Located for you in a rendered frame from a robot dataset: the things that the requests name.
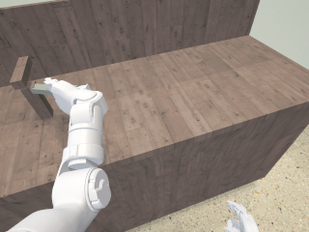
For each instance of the counter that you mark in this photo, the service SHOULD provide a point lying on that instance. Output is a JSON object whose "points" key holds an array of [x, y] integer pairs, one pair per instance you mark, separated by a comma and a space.
{"points": [[196, 106]]}

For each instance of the robot right hand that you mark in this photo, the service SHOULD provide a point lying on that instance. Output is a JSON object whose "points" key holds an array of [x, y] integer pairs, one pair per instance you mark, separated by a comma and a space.
{"points": [[246, 222]]}

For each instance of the tap lever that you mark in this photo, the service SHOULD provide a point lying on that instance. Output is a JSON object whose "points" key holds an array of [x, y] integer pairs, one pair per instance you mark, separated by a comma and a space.
{"points": [[42, 89]]}

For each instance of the robot left hand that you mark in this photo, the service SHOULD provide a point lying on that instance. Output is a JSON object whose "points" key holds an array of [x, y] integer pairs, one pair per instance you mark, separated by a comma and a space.
{"points": [[63, 92]]}

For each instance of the left robot upper arm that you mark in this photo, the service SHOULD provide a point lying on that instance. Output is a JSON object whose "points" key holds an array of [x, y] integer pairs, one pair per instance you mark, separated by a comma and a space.
{"points": [[77, 197]]}

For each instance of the left robot forearm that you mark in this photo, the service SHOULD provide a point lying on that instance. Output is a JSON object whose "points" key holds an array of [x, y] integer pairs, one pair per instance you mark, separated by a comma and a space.
{"points": [[84, 149]]}

